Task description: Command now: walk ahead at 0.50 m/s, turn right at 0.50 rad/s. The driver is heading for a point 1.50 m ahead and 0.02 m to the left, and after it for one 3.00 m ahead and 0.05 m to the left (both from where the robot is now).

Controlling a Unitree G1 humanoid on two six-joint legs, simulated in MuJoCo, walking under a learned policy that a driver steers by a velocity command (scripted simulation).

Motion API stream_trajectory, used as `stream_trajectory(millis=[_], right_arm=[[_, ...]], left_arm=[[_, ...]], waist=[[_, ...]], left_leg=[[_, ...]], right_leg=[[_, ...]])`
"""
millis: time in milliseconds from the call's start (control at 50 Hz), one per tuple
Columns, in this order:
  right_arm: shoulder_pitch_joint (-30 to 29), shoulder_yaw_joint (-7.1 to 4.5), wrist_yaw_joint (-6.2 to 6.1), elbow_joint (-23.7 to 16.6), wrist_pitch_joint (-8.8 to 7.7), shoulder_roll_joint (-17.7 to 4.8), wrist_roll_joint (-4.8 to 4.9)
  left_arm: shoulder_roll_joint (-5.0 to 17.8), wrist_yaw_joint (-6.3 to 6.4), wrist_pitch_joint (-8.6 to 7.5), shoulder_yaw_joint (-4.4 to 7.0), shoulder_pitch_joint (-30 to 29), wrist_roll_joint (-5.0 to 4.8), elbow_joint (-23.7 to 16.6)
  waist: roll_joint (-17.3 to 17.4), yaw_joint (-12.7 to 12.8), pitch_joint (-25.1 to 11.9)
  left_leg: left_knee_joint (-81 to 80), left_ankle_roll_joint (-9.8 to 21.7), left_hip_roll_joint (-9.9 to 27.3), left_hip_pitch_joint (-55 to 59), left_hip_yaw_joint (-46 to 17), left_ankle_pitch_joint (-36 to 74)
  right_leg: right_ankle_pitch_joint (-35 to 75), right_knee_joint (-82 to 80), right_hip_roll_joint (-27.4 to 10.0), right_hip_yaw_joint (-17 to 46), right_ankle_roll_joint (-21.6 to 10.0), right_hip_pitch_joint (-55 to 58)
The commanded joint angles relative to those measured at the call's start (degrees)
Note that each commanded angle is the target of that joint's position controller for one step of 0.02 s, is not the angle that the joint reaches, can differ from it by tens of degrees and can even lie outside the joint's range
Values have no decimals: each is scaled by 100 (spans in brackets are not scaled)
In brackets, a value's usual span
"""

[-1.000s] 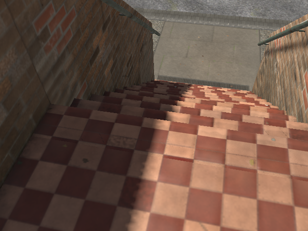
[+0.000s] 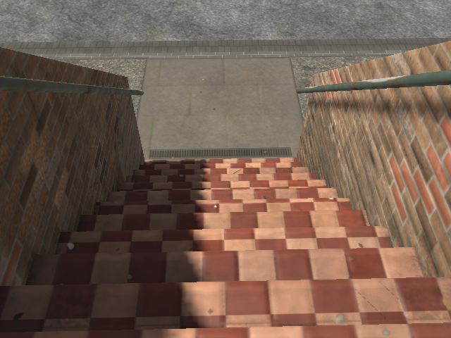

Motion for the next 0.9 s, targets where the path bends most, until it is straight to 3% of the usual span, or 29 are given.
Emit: stream_trajectory(millis=[20,40,80,120,140,180,260,280,300,360,380,400,420,440,460,480,500,520,540,560,600,640,660,700,740,760,840,880,900], right_arm=[[-987,-168,-189,-850,-133,-883,46],[-913,-95,-310,-878,-126,-655,-53],[-553,40,-369,-822,10,-261,-45],[-460,55,-317,-718,127,-359,27],[-536,70,-274,-695,163,-382,33],[-1134,140,-207,-808,210,-261,46],[-1858,120,-129,-922,236,-393,95],[-1968,148,-99,-933,207,-321,77],[-2035,117,-90,-925,185,-409,63],[-2294,55,-189,-963,129,-590,123],[-2014,29,-218,-878,99,-643,214],[-1295,-54,-250,-636,31,-830,310],[-3,-158,-284,-245,-47,-1176,370],[908,-181,-234,-149,-60,-1375,358],[1112,-266,-147,-29,-65,-1256,130],[410,-313,-146,-118,-81,-1108,105],[-145,-170,-163,-254,-43,-648,143],[-510,-42,-213,-363,-22,-222,184],[-614,3,-253,-382,-38,-61,182],[-564,-18,-290,-339,-63,-69,162],[-139,-112,-282,-142,-133,-284,155],[397,-188,-176,100,-127,-458,104],[522,-201,-101,192,-101,-503,53],[687,-188,-65,349,-109,-361,-50],[685,-72,-113,357,-119,-169,-84],[762,-12,-151,409,-133,-61,-62],[1252,1,-248,659,-134,-198,-109],[1173,-38,-274,615,-113,-330,-42],[903,-29,-288,482,-91,-325,-6]], left_arm=[[889,118,-124,318,1903,-26,431],[500,100,-144,174,1531,-36,376],[210,55,-148,51,833,-35,139],[407,32,-201,109,713,-16,35],[521,-1,-219,143,854,51,62],[549,-70,-226,165,1292,145,197],[605,-206,-175,203,1878,122,385],[632,-258,-123,186,1826,179,363],[626,-284,-92,185,1821,198,361],[715,-230,-25,229,1773,124,403],[837,-208,-13,272,1588,110,385],[876,-217,-28,276,1484,146,385],[581,-250,-72,179,1601,204,385],[-254,-255,-174,-53,2587,318,425],[49,-205,-168,8,2231,165,313],[396,-61,-71,84,1512,117,210],[501,78,21,69,1307,167,216],[433,136,86,30,1385,252,274],[252,126,119,-61,1236,354,213],[118,76,154,-100,1163,344,222],[97,-5,166,-93,1061,230,263],[44,-76,176,-89,886,308,286],[-145,-115,232,-150,769,335,282],[-114,-161,340,-166,896,360,350],[21,-247,304,-121,964,419,416],[55,-233,273,-125,782,401,322],[74,-76,149,-93,349,313,-5],[45,-37,90,-66,477,315,-14],[50,-14,59,-41,723,368,20]], waist=[[-399,840,-359],[-352,478,-278],[-120,-92,-200],[-171,-62,-52],[-140,29,-6],[-109,282,49],[-252,484,-39],[-381,459,-121],[-405,435,-122],[-395,353,-52],[-362,149,-131],[-276,-123,-394],[405,-483,-1220],[1711,-381,-2476],[955,-685,-1928],[265,-601,-645],[-41,-404,-459],[-3,-164,-489],[93,-20,-349],[72,10,-374],[192,-90,-301],[176,-231,-185],[240,-241,-148],[358,-157,-76],[350,-127,-83],[360,-158,-37],[437,-297,4],[499,-249,2],[537,-97,-78]], left_leg=[[1803,287,140,-3876,-886,247],[1489,337,300,-3364,-860,414],[991,242,524,-2539,-774,395],[389,64,528,-2567,-471,797],[70,-1,523,-2635,-345,1270],[-765,-34,545,-2915,-221,2246],[-1851,28,234,-2686,-75,3382],[-1633,29,61,-2289,110,3340],[-1577,54,1,-2187,143,3131],[-2197,208,-65,-2479,70,2370],[-2520,365,-161,-2048,185,2428],[-2599,559,-263,-945,268,2757],[-2492,1225,314,994,-438,3775],[-2841,2852,1904,3275,-2713,5535],[-3465,2797,2213,3023,-3821,3285],[-3747,2257,2007,1667,-3244,2021],[-4024,1991,1717,776,-2729,1425],[-4257,1909,1527,211,-2386,1645],[-4362,1849,1365,-307,-2063,2057],[-4405,1802,1218,-534,-1748,2296],[-4495,1721,981,-719,-1302,2445],[-4506,1776,980,-618,-1218,2765],[-4450,1721,901,-858,-1055,2732],[-4129,1694,904,-1091,-1109,2466],[-3731,1672,799,-1597,-939,2224],[-3579,1685,858,-1584,-1025,2183],[-2772,1668,1086,-896,-1194,3401],[-2300,1580,1059,-1067,-1147,3623],[-1931,1506,961,-1440,-1063,3668]], right_leg=[[-234,-1682,-1741,3127,-1334,3223],[268,-1808,-1616,2712,-1357,2383],[264,-2272,-1545,2350,-1347,1014],[-233,-2481,-1295,1928,-1188,504],[-33,-2473,-1233,1785,-1158,377],[589,-2357,-1240,1667,-1132,519],[1600,-1833,-1147,1514,-1034,864],[1782,-1645,-1061,1363,-972,628],[1758,-1594,-1124,1436,-967,630],[2098,-1273,-1487,1866,-869,1674],[2732,-984,-1473,1842,-780,1786],[3264,-441,-1229,1638,-576,1450],[2710,1063,-616,1154,-128,571],[-2397,3327,371,697,483,-981],[-2749,4467,262,1136,436,-2380],[-2040,4889,-123,1229,377,-2846],[-1456,4656,-433,1149,360,-2548],[-948,4224,-721,1267,390,-2123],[-826,3825,-912,1133,423,-1785],[-964,3554,-966,995,493,-1581],[-920,2893,-973,697,667,-1497],[-96,2160,-1011,552,748,-1751],[319,2067,-1075,381,708,-1601],[1218,2259,-1162,509,537,-1642],[1312,2848,-1090,261,465,-1418],[1202,2909,-1101,248,442,-1508],[141,2880,-1005,121,485,-1745],[-427,2905,-879,-100,478,-1339],[-618,2895,-740,-258,449,-786]])
Keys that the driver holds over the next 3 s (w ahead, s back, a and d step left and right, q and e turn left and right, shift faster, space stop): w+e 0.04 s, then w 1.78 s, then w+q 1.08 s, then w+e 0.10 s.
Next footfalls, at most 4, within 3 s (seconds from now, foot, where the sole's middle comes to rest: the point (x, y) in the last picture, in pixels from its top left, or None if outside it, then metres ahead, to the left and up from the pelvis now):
0.42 left None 0.38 0.10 -0.75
0.96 right None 0.47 -0.13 -0.76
1.28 left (232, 308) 0.66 0.01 -0.95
1.78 right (293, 275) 0.89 -0.25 -1.15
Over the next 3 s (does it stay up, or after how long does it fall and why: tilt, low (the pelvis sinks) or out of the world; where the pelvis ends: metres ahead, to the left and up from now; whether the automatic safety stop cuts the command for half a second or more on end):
stays up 1.35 -0.15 -0.81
